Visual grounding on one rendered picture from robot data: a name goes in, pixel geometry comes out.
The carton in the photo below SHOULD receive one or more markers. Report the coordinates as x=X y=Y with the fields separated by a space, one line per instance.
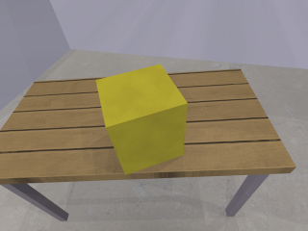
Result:
x=145 y=116

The table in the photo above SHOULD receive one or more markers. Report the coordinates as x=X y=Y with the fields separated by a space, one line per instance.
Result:
x=57 y=133

